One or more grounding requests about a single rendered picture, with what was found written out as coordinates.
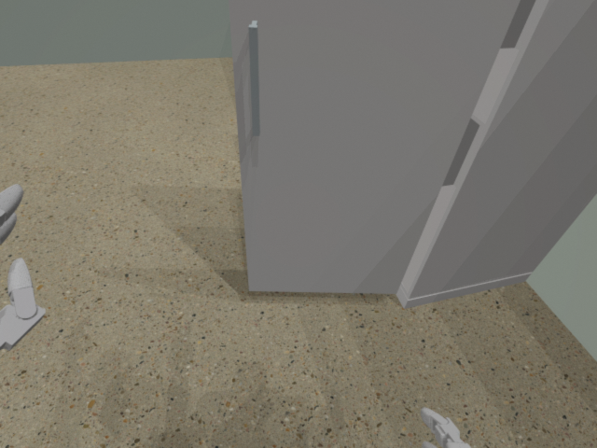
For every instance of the left robot hand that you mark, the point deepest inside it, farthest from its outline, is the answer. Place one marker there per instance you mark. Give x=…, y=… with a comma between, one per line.
x=17, y=319

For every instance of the right robot hand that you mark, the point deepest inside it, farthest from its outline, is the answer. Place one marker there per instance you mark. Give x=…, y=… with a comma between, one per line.
x=447, y=434

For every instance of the handle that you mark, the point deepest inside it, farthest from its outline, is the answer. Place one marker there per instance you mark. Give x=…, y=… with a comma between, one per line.
x=253, y=50

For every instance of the fridge door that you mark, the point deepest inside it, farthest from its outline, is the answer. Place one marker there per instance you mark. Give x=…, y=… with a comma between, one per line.
x=362, y=107

